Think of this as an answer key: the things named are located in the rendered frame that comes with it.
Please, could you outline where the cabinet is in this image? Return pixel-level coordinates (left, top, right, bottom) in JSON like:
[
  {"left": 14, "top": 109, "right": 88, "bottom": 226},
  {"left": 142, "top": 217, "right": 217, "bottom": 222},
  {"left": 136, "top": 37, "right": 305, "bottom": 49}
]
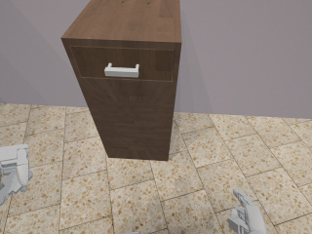
[{"left": 60, "top": 0, "right": 182, "bottom": 162}]

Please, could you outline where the robot right hand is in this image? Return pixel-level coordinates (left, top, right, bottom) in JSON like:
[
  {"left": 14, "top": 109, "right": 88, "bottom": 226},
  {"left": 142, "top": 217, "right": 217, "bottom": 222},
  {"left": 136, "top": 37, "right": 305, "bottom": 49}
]
[{"left": 228, "top": 188, "right": 267, "bottom": 234}]

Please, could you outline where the robot left hand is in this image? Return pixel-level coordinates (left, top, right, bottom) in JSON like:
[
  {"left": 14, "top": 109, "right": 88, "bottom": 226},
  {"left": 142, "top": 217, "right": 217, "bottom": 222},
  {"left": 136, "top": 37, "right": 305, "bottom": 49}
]
[{"left": 0, "top": 143, "right": 33, "bottom": 206}]

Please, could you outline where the drawer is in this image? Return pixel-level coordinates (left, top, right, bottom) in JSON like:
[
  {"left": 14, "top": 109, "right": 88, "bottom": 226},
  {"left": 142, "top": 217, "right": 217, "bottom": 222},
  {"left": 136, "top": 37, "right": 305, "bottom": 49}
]
[{"left": 70, "top": 45, "right": 175, "bottom": 81}]

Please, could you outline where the handle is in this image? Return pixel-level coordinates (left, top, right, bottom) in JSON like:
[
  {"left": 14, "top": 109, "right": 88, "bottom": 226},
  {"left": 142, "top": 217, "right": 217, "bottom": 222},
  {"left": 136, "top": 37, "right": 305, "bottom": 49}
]
[{"left": 104, "top": 62, "right": 139, "bottom": 78}]

